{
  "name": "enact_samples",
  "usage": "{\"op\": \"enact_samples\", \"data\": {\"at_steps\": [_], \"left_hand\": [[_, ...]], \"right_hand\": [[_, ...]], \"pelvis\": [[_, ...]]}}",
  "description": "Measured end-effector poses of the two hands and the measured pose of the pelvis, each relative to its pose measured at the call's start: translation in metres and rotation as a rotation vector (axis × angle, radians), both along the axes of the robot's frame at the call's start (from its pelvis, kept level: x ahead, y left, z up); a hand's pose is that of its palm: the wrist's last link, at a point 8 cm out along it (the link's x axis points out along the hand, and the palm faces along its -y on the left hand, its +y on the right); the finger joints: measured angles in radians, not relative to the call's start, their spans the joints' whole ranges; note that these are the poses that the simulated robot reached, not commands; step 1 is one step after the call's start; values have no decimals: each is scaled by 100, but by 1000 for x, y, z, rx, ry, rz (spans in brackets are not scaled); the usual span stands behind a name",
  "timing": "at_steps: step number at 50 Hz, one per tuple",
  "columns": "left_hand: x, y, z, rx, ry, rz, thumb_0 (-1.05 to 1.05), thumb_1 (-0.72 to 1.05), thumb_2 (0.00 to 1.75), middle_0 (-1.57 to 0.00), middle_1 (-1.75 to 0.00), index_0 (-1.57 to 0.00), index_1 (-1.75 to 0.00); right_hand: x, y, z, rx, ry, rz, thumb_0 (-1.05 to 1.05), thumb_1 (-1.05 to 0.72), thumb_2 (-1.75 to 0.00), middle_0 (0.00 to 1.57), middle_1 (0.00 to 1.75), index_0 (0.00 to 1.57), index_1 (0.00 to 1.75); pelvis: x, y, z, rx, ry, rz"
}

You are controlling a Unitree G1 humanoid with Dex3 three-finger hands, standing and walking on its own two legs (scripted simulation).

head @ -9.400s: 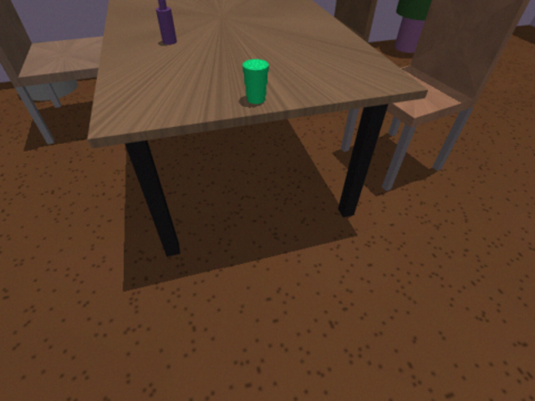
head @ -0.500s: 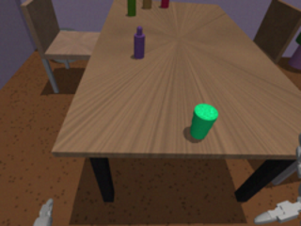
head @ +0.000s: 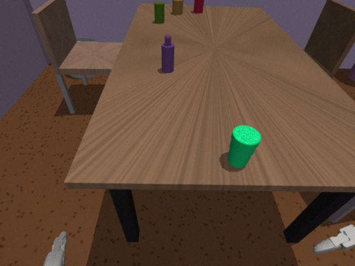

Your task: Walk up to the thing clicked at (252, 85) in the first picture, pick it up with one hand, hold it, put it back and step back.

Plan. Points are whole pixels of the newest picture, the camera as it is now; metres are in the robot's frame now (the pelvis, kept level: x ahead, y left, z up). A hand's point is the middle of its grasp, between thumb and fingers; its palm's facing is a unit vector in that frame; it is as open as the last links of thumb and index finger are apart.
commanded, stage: go down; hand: right
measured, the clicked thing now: (241, 148) +0.45 -0.20 +0.01
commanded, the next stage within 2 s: none
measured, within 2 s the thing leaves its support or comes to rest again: neither
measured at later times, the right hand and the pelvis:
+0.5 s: hand (348, 164) +0.29 -0.35 +0.13, palm faces +0.22 +0.97 -0.07, open 17.7 cm; pelvis +0.00 +0.00 +0.00, yaw +0 degrees
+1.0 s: hand (346, 150) +0.33 -0.37 +0.13, palm faces +0.16 +0.99 +0.00, open 17.6 cm; pelvis +0.01 -0.01 -0.01, yaw +0 degrees
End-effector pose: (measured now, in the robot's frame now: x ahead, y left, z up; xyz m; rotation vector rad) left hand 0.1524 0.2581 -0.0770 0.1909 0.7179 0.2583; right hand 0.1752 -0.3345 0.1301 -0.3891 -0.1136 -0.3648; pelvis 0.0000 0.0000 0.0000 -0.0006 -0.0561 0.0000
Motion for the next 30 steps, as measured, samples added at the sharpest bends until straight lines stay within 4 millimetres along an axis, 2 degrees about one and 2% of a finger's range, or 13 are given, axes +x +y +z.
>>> {"op": "enact_samples", "data": {"at_steps": [9, 15, 23, 30], "left_hand": [[1, -2, -1, 20, 0, 30, -1, -53, 4, -6, -5, -6, -4], [1, -6, -1, 39, -9, 21, -1, -53, 4, -6, -5, -6, -4], [-11, -4, -5, 71, 25, 25, -1, -53, 4, -6, -5, -6, -5], [-7, -9, -3, 107, 25, -7, -1, -54, 4, -6, -5, -6, -5]], "right_hand": [[37, -32, 6, 125, 0, 31, -2, 60, -6, 3, 6, 5, 6], [61, -43, 5, 216, 40, 108, -2, 59, -5, 3, 6, 4, 6], [80, -64, 2, 311, 59, 136, -2, 60, -5, 2, 6, 4, 6], [100, -73, 0, 363, 80, 185, -2, 60, -5, 2, 5, 4, 6]], "pelvis": [[1, -1, 0, 1, 16, -5], [2, -3, -1, 1, 33, -2], [2, -4, -2, 6, 58, 0], [1, -6, -4, 11, 87, 0]]}}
